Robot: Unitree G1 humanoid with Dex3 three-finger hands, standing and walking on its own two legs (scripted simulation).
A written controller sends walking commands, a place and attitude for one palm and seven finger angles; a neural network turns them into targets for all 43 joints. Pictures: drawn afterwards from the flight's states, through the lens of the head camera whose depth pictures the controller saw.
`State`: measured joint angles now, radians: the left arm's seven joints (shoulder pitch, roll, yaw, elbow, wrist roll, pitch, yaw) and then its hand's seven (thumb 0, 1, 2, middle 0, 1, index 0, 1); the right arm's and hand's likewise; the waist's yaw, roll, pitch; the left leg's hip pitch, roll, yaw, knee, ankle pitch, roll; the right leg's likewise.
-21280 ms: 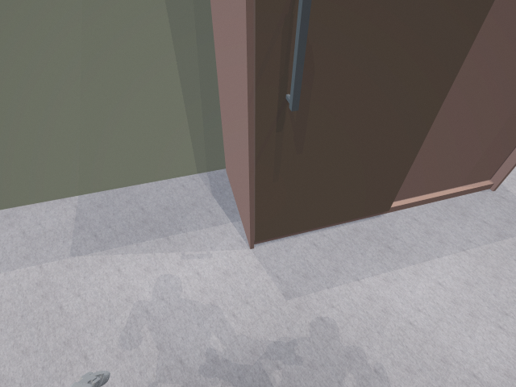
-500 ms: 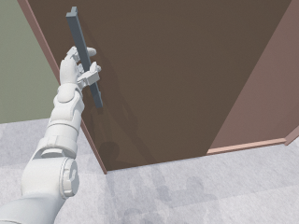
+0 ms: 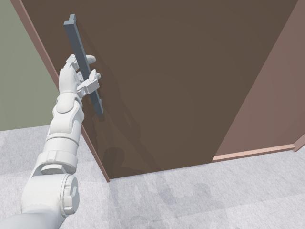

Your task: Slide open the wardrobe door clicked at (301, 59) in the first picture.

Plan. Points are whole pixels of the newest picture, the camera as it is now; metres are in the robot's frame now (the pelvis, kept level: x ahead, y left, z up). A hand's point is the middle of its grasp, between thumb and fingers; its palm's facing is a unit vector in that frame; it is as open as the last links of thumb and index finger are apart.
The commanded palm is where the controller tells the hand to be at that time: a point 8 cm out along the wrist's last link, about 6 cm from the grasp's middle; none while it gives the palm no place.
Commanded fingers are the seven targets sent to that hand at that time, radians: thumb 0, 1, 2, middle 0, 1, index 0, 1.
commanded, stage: grip the handle and tug to test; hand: left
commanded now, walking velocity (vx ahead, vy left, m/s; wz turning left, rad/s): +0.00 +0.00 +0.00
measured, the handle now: (88, 73) +0.51 +0.18 +0.14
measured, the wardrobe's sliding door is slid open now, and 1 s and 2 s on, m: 0.00 0.04 0.14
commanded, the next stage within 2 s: tug the door sideways, standing still in 0.12 s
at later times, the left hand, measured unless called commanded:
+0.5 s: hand (95, 80) +0.45 +0.15 +0.16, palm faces +0.19 -0.98 +0.01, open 5.8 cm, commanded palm +0.42 +0.17 +0.16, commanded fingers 0.00 0.90 0.90 -0.45 -1.40 -0.45 -1.40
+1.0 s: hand (111, 80) +0.46 +0.11 +0.16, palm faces +0.16 -0.99 -0.02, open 5.9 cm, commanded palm +0.43 +0.15 +0.16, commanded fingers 0.00 0.90 0.90 -0.45 -1.40 -0.45 -1.40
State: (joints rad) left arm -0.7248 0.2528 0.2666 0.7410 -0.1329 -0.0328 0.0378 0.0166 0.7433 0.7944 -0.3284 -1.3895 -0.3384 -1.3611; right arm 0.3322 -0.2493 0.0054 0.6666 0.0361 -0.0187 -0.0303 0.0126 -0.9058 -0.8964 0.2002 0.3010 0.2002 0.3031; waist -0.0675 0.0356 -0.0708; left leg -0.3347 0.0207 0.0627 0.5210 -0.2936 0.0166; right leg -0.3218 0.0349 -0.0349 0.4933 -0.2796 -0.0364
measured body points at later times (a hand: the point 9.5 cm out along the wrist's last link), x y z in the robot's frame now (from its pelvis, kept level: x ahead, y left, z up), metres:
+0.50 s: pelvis +0.02 +0.00 +0.00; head +0.05 -0.01 +0.45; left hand +0.44 +0.20 +0.16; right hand +0.15 -0.24 -0.12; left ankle -0.02 +0.11 -0.74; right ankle -0.02 -0.10 -0.73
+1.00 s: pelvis -0.01 +0.01 +0.00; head +0.03 +0.00 +0.44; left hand +0.44 +0.16 +0.16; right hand +0.06 -0.24 -0.14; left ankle -0.02 +0.11 -0.74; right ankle -0.02 -0.10 -0.74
